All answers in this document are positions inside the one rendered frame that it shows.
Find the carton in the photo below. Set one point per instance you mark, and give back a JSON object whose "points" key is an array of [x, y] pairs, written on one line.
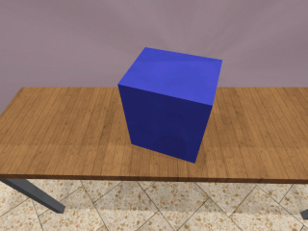
{"points": [[167, 98]]}

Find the table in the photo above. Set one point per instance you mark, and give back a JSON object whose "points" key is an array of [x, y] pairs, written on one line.
{"points": [[254, 135]]}

